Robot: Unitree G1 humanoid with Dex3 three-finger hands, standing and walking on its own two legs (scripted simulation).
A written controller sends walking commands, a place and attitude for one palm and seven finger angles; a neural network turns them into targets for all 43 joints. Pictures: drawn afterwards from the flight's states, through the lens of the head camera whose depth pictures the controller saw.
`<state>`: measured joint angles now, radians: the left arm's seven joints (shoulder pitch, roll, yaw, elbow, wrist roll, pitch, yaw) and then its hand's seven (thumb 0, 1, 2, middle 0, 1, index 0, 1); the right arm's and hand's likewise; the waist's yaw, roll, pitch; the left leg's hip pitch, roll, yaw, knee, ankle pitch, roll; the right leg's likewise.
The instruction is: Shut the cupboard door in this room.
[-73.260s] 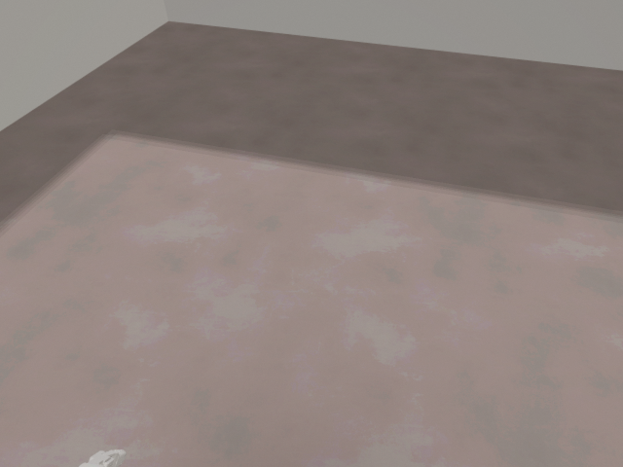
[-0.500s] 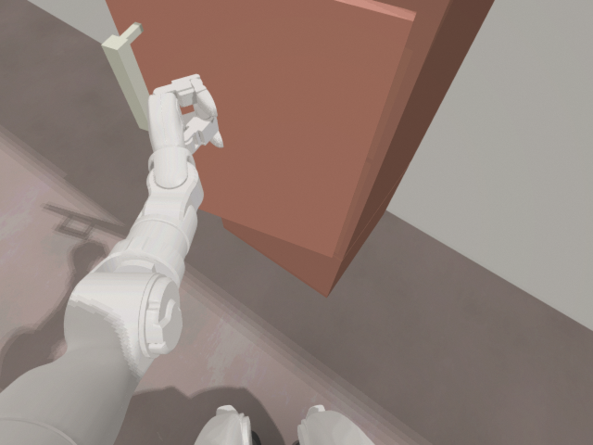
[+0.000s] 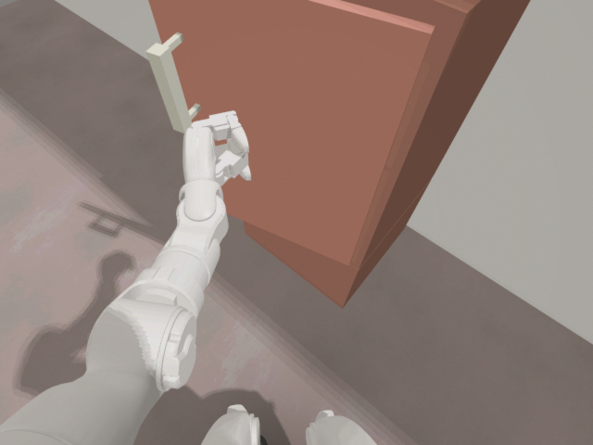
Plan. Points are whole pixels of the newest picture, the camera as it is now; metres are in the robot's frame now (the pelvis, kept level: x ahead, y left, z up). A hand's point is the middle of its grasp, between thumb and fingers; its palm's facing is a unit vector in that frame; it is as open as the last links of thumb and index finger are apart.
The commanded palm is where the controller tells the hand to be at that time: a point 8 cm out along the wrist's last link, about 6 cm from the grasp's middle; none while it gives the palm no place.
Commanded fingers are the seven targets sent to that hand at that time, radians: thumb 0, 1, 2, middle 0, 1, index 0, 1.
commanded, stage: draw the hand back to the body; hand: left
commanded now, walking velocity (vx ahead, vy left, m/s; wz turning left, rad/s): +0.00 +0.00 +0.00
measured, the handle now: (179, 85) +0.66 +0.13 +0.07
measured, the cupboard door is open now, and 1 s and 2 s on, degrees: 14 14 14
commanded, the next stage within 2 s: step back with the hand held close in 1.56 s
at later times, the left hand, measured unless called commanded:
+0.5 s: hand (148, 204) +0.37 +0.13 +0.15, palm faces -0.01 -1.00 -0.03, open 3.1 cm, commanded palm +0.33 +0.19 +0.16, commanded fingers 0.00 0.90 0.90 -1.11 -1.29 -1.11 -1.29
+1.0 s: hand out of the picture +0.25 +0.26 +0.21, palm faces +0.27 -0.91 -0.30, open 4.7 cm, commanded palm +0.20 +0.31 +0.23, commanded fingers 0.00 0.90 0.90 -0.42 -0.54 -0.42 -0.54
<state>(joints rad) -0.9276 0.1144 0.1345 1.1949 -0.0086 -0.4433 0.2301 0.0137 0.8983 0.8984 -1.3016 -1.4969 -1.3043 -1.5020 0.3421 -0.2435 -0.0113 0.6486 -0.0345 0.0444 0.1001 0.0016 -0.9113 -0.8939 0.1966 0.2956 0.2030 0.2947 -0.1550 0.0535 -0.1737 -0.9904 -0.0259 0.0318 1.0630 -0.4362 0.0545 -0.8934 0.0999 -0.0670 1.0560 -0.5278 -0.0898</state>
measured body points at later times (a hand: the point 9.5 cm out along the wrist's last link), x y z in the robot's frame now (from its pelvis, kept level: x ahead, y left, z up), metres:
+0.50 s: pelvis +0.01 +0.01 +0.05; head +0.03 +0.01 +0.50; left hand +0.37 +0.18 +0.15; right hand +0.15 -0.24 -0.05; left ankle +0.03 +0.09 -0.66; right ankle -0.02 -0.06 -0.66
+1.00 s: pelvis +0.02 +0.04 +0.08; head +0.00 +0.02 +0.53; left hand +0.23 +0.31 +0.23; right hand +0.22 -0.16 +0.00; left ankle +0.03 +0.09 -0.66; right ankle -0.02 -0.06 -0.66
